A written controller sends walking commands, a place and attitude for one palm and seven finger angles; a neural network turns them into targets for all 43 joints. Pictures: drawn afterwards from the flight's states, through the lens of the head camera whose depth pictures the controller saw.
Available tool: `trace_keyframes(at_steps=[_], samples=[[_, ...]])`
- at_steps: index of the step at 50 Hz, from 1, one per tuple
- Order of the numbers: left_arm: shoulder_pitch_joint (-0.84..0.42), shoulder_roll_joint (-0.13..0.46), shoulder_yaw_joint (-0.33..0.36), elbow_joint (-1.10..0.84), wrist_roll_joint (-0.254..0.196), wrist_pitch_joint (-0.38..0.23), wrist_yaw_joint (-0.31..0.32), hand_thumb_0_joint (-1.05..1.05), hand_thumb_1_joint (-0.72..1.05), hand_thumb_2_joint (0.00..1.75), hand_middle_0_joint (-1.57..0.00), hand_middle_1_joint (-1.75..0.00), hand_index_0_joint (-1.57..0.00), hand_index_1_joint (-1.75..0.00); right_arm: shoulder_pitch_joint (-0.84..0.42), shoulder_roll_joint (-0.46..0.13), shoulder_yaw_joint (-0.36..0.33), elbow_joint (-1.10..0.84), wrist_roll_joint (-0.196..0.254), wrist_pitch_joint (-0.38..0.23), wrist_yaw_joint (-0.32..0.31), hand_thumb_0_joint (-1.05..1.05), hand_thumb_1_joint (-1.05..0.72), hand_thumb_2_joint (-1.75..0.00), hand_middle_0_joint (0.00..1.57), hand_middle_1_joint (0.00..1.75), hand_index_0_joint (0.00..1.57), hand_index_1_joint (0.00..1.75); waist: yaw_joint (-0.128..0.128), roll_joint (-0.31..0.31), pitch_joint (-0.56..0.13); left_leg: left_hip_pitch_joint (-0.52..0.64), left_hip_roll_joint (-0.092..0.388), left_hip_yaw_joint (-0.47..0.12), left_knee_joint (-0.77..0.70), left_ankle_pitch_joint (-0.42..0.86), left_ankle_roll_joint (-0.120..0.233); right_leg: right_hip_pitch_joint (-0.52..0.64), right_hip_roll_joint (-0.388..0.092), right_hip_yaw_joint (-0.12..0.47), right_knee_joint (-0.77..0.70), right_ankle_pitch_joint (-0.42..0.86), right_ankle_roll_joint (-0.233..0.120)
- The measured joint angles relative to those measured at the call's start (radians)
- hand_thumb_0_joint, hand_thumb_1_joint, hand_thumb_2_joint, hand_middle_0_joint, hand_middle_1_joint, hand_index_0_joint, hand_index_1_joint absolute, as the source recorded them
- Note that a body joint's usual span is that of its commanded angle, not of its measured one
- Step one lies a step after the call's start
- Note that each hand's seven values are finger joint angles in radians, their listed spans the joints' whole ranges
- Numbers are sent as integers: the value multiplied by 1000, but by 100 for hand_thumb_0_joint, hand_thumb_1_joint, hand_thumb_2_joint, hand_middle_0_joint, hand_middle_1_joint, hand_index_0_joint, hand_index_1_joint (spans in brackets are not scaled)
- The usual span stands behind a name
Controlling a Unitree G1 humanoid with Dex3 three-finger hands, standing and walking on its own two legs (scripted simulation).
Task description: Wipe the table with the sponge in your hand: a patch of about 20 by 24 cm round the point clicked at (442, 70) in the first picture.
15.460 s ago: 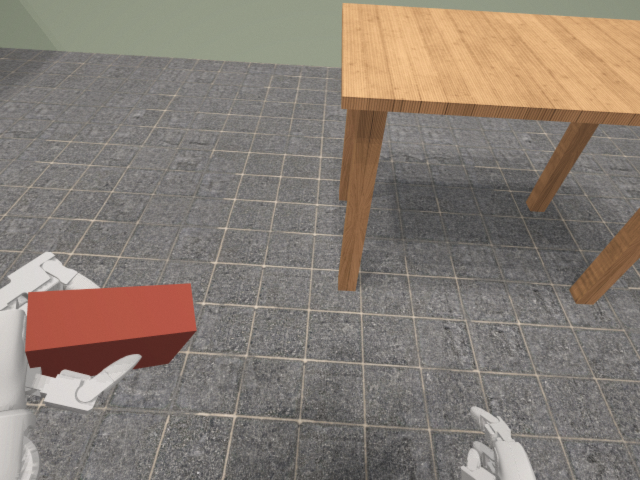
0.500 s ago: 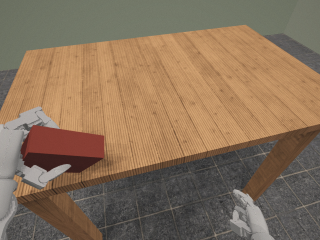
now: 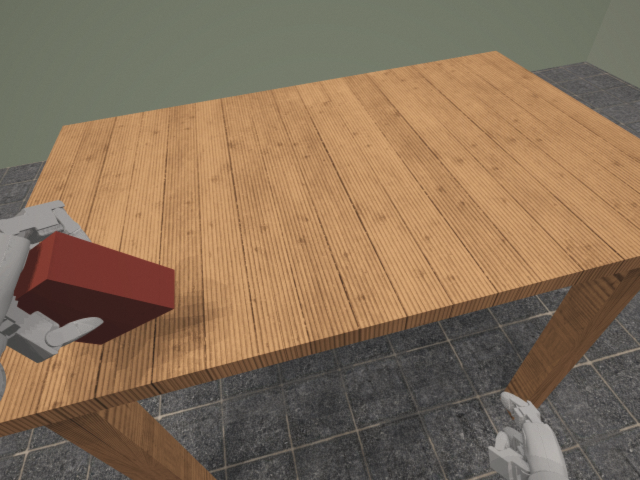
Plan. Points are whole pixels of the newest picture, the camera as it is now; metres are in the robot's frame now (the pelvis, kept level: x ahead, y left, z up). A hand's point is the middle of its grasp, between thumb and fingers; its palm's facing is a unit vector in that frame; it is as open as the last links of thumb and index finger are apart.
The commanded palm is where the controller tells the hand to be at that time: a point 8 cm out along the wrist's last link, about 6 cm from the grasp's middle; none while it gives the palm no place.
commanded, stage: turn the palm down, sponge in hand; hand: left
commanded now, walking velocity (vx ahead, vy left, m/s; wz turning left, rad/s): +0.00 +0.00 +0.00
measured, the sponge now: (101, 300) +0.23 +0.27 +0.16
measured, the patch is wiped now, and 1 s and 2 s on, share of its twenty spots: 0.00 0.00 0.00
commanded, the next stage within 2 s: move the sponge above the wiping area in 1.34 s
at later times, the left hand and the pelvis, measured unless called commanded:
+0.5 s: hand (24, 262) +0.23 +0.31 +0.22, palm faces +0.28 -0.25 -0.93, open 9.2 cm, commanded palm +0.18 +0.31 +0.29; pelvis -0.01 +0.03 +0.01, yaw +0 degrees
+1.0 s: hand (34, 260) +0.22 +0.29 +0.24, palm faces +0.28 -0.08 -0.96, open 9.2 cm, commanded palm +0.17 +0.28 +0.31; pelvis -0.03 +0.01 +0.01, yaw +0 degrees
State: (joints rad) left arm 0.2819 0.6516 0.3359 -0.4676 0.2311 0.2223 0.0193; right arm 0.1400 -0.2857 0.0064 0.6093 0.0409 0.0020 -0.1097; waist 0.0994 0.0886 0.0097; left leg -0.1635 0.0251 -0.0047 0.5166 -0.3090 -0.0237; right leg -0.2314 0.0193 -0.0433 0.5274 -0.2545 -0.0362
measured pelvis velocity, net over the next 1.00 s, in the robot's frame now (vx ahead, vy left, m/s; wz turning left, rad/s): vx -0.03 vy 0.01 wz -0.01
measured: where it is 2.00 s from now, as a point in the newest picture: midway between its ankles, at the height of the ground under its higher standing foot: outside the picture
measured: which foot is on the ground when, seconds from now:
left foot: down 0.00-1.00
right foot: down 0.00-1.00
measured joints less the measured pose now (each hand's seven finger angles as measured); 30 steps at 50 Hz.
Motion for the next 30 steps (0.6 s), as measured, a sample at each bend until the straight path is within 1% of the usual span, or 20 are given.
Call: trace_keyframes(at_steps=[4, 8, 12, 15, 17, 20, 23, 27, 30], samples=[[-16, 6, -15, -4, 45, 59, -34, 0, -44, 105, -82, -141, -83, -140, -5, -3, 13, -4, 8, 1, -10, 1, -90, -90, 20, 29, 20, 30, 8, 4, 3, 12, -9, 4, -14, 5, 10, 12, -9, 4, -14, 5, 10], [-33, 5, -59, -45, 95, 82, -59, 0, -44, 105, -82, -141, -83, -140, -20, 6, 27, -13, 7, -7, -13, 1, -90, -90, 20, 29, 20, 30, 16, 1, 9, 28, -19, 7, -33, 15, 20, 29, -17, 8, -35, 17, 18], [-71, 14, -104, -75, 140, 103, -62, 0, -44, 105, -82, -140, -83, -140, -46, 21, 43, -16, 2, -7, -8, 1, -90, -90, 20, 29, 20, 30, 25, 0, 11, 42, -27, 9, -55, 28, 27, 46, -25, 11, -60, 31, 26], [-120, 27, -123, -66, 174, 149, -65, 0, -44, 105, -82, -140, -83, -140, -75, 29, 58, -11, 6, 2, 1, 1, -90, -90, 20, 29, 20, 30, 34, 2, 12, 52, -31, 13, -73, 39, 31, 56, -29, 14, -80, 44, 29], [-157, 31, -133, -48, 203, 186, -76, 0, -44, 105, -82, -140, -83, -140, -84, 33, 58, -6, 10, 18, -4, 1, -90, -90, 20, 29, 19, 30, 36, 3, 12, 57, -36, 12, -86, 49, 34, 61, -33, 14, -92, 53, 32], [-205, 33, -148, -30, 249, 242, -106, 0, -44, 105, -82, -140, -83, -140, -98, 25, 67, 4, 16, 26, 3, 1, -90, -90, 20, 30, 19, 30, 41, 5, 16, 62, -40, 16, -101, 61, 38, 64, -37, 18, -105, 65, 34], [-223, 36, -168, -38, 288, 275, -144, 0, -44, 105, -82, -141, -83, -140, -109, 20, 70, 7, 19, 36, 4, 1, -90, -90, 20, 30, 18, 29, 41, 7, 19, 64, -44, 18, -113, 72, 41, 64, -41, 20, -112, 73, 36], [-236, 48, -202, -59, 326, 276, -175, 0, -44, 105, -82, -141, -83, -140, -118, 14, 71, 8, 15, 41, 6, 1, -90, -90, 20, 30, 18, 29, 43, 8, 24, 64, -47, 19, -120, 80, 42, 62, -43, 21, -114, 79, 36], [-251, 66, -214, -61, 344, 277, -180, 0, -44, 105, -82, -140, -83, -140, -126, 13, 71, 13, 17, 41, 9, 1, -90, -90, 20, 29, 18, 29, 47, 9, 27, 63, -46, 21, -122, 84, 40, 58, -42, 23, -111, 81, 33]])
